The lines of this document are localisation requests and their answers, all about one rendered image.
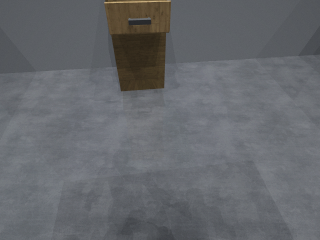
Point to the drawer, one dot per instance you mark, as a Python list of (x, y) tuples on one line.
[(119, 12)]

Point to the cabinet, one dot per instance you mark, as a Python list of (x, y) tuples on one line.
[(140, 58)]

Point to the handle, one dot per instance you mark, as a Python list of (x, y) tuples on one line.
[(139, 21)]

